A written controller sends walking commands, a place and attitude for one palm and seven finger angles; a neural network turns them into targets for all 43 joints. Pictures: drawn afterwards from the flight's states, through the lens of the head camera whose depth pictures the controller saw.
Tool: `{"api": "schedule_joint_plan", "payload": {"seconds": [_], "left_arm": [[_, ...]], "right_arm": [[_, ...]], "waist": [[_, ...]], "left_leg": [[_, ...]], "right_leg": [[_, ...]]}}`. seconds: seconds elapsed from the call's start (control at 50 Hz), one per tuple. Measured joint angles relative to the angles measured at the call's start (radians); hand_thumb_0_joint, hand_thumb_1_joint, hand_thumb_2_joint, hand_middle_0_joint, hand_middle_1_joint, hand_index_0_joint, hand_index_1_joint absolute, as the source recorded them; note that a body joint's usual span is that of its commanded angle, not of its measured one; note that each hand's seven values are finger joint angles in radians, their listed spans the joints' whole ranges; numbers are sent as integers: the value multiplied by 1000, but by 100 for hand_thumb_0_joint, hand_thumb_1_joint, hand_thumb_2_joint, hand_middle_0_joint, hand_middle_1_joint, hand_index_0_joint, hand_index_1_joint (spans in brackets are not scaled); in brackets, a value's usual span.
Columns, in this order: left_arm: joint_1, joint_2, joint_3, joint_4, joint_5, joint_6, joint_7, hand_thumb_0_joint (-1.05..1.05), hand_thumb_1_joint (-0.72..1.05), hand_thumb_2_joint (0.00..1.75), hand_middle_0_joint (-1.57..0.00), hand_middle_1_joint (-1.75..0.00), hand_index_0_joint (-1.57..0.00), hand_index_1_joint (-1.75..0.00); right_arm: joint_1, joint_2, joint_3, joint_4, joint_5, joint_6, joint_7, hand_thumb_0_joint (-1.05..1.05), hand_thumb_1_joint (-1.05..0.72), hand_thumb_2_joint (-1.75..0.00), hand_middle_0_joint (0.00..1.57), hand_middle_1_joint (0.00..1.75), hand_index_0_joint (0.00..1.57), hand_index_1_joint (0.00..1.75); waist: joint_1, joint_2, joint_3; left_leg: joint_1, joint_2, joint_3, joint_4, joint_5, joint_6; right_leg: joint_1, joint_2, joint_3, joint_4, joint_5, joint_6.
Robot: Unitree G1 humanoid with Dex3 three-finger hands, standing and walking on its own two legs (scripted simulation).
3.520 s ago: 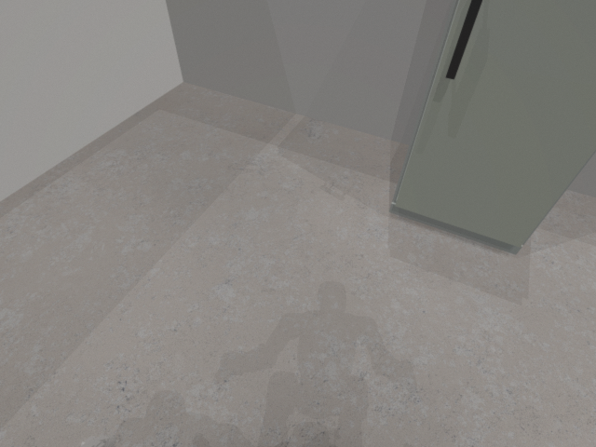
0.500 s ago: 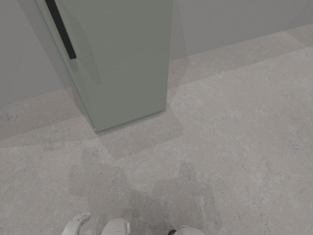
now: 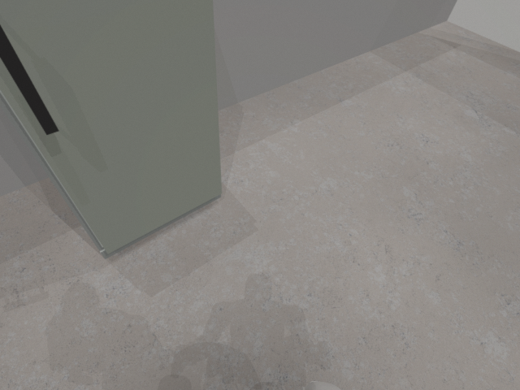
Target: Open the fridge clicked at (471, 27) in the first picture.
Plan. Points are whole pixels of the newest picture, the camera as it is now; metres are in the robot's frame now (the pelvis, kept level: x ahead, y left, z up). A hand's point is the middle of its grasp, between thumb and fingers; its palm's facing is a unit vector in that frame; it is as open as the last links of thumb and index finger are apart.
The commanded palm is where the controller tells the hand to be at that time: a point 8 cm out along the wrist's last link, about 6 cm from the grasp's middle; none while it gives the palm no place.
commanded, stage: walk to a spot facing it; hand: left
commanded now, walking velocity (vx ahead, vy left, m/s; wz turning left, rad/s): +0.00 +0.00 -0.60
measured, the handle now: (15, 67) +0.64 +0.55 +0.11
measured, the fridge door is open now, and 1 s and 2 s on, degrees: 0 0 0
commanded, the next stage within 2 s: turn to face it in 0.68 s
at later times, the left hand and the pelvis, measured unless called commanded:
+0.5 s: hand out of the picture +0.13 +0.12 -0.15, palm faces -0.21 -0.95 -0.24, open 7.4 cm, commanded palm none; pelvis +0.01 -0.06 +0.00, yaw -15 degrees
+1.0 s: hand (233, 308) +0.29 +0.07 -0.17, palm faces -0.41 -0.89 -0.19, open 7.4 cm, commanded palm none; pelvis +0.13 -0.07 +0.00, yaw -23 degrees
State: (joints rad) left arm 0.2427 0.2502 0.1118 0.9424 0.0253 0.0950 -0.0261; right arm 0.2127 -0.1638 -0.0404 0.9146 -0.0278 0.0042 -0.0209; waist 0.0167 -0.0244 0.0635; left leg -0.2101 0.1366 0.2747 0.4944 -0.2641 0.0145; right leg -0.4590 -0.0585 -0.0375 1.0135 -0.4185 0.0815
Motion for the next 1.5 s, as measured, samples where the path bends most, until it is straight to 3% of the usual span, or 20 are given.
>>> {"api": "schedule_joint_plan", "payload": {"seconds": [0.1, 0.16, 0.22, 0.28, 0.42, 0.56, 0.68, 0.72, 0.76, 0.84, 0.92, 1.04, 1.1, 1.16, 1.2, 1.3, 1.4, 1.42, 1.46, 1.5], "left_arm": [[-48, -21, -15, -6, -1, -12, 1, 1, 91, 90, -20, -30, -19, -30], [-78, -25, -27, -27, 0, -38, 5, 1, 91, 90, -20, -30, -19, -30], [-108, -46, -39, -39, -6, -67, 23, 1, 90, 90, -20, -30, -20, -30], [-103, -55, -44, -46, -9, -70, 32, 1, 90, 90, -20, -30, -20, -30], [-49, -54, -56, -19, -6, -90, 20, 0, 90, 90, -21, -30, -20, -30], [25, -49, -55, 17, -1, -100, 17, 1, 90, 90, -21, -30, -20, -30], [86, -29, -39, 51, -9, -80, 15, 1, 90, 90, -21, -30, -20, -30], [88, -20, -32, 69, -5, -66, 10, 1, 90, 90, -21, -30, -20, -30], [80, -14, -24, 81, 3, -56, 0, 1, 90, 90, -20, -30, -20, -30], [39, -8, -18, 70, 6, -58, -8, 1, 90, 90, -20, -30, -20, -30], [-28, -16, -37, 59, 4, -72, 11, 1, 91, 90, -20, -30, -19, -30], [-131, -52, -70, 48, -4, -97, 29, 1, 91, 90, -20, -30, -19, -30], [-174, -94, -78, 41, -4, -121, 40, 1, 91, 90, -20, -30, -19, -30], [-187, -121, -85, 19, -4, -123, 50, 0, 90, 90, -20, -30, -20, -30], [-179, -131, -88, 12, -1, -115, 57, 0, 90, 90, -21, -30, -20, -30], [-146, -118, -72, 16, 4, -91, 63, 0, 90, 90, -21, -30, -20, -30], [-111, -61, -50, 4, 3, -73, 58, 0, 90, 90, -21, -30, -20, -30], [-102, -47, -43, 1, -1, -65, 55, 0, 90, 90, -21, -30, -20, -30], [-91, -15, -30, 0, -2, -43, 56, 0, 91, 90, -21, -30, -20, -30], [-85, 6, -19, 6, -1, -31, 54, 0, 91, 90, -21, -30, -20, -30]], "right_arm": [[19, -24, -20, 29, -3, 9, 10, 0, -90, -90, 20, 30, 20, 30], [47, -49, -33, 35, 1, 18, 16, 0, -90, -90, 20, 30, 20, 30], [49, -81, -37, 51, 5, 56, 8, 1, -90, -90, 20, 30, 20, 30], [40, -90, -37, 57, -2, 74, 10, 1, -91, -90, 20, 30, 20, 30], [17, -85, -32, 27, -11, 48, 29, 1, -91, -90, 20, 30, 20, 30], [-18, -75, -23, 11, -4, 27, 32, 1, -91, -90, 20, 30, 20, 30], [-31, -56, 1, -11, 1, -25, 17, 1, -90, -90, 20, 30, 20, 30], [-31, -41, 12, -15, -3, -36, 12, 1, -90, -90, 20, 30, 20, 30], [-10, -26, 21, -13, -5, -43, 8, 0, -90, -90, 20, 30, 20, 30], [46, 1, 32, 25, -4, -48, -4, 0, -90, -90, 20, 30, 20, 30], [105, 21, 36, 89, -3, -49, -5, 0, -90, -90, 20, 30, 20, 30], [196, 48, 24, 181, 4, -17, 1, 0, -90, -90, 20, 30, 20, 30], [202, 39, 11, 202, 16, 14, 5, 1, -90, -90, 20, 30, 20, 30], [176, 34, -2, 200, 18, 44, 8, 1, -90, -90, 20, 30, 20, 30], [148, 23, -12, 183, 14, 55, 16, 1, -91, -90, 20, 30, 20, 30], [71, -9, -29, 110, 6, 56, 30, 1, -91, -90, 20, 30, 20, 30], [7, -50, -37, 36, 3, 38, 40, 0, -91, -90, 20, 30, 19, 30], [-2, -58, -40, 23, 0, 30, 40, 0, -91, -90, 20, 30, 19, 30], [-24, -63, -38, 3, -3, 16, 36, 0, -91, -90, 20, 30, 19, 30], [-34, -66, -33, -10, -3, 8, 27, 0, -91, -90, 20, 30, 19, 30]], "waist": [[-28, 27, 20], [-40, 45, 19], [-46, 80, 28], [-40, 74, 15], [-33, 48, -36], [5, 25, -56], [25, -4, -59], [24, -23, -49], [16, -26, -44], [3, -22, -26], [-25, -9, -7], [-74, 1, 5], [-93, 45, 19], [-89, 45, 23], [-83, 43, 15], [-75, 23, -5], [-47, -4, -5], [-46, -12, -8], [-39, -30, -4], [-36, -30, -4]], "left_leg": [[-15, 47, 64, 61, -30, -26], [-56, 84, 82, 166, -73, -55], [-171, 58, -81, 435, -241, -79], [-248, 16, -169, 593, -185, -92], [-278, -11, -211, 521, -66, -107], [-225, -50, -225, 328, -78, -90], [-79, -85, -194, 35, -1, -45], [-68, -83, -160, 67, -23, -10], [-27, -74, -136, 41, -40, 1], [57, -61, -102, -54, -24, -4], [105, -55, -100, -96, -31, -11], [111, -70, -134, -16, -114, -42], [17, -61, -185, 208, -226, -51], [-120, -76, -203, 497, -288, -57], [-186, -70, -198, 579, -257, -61], [-240, -45, -165, 490, -186, -68], [-167, -45, -136, 219, -55, -58], [-172, -56, -139, 211, -44, -27], [-194, -74, -145, 245, -72, 18], [-190, -86, -159, 220, -69, 32]], "right_leg": [[88, 4, -41, -210, -21, -24], [167, 21, -61, -402, 127, -67], [149, 48, -58, -358, 93, -125], [179, 65, -29, -421, 112, -136], [238, 99, 37, -561, 184, -151], [276, 122, 87, -604, 181, -143], [243, 136, 134, -457, 66, -116], [159, 120, 108, -243, -38, -104], [74, 97, 63, -52, -33, -90], [-45, 38, 11, 92, 58, -60], [-51, 3, -9, -63, 111, -52], [104, 1, -53, -452, 240, -47], [123, -2, -102, -426, 168, -95], [153, -30, -142, -429, 145, -101], [174, -42, -165, -447, 147, -96], [201, -72, -222, -453, 132, -80], [184, -114, -272, -346, 63, -49], [160, -125, -260, -291, 31, -36], [80, -102, -159, -107, -103, -18], [6, -65, -82, 63, -102, -9]]}}
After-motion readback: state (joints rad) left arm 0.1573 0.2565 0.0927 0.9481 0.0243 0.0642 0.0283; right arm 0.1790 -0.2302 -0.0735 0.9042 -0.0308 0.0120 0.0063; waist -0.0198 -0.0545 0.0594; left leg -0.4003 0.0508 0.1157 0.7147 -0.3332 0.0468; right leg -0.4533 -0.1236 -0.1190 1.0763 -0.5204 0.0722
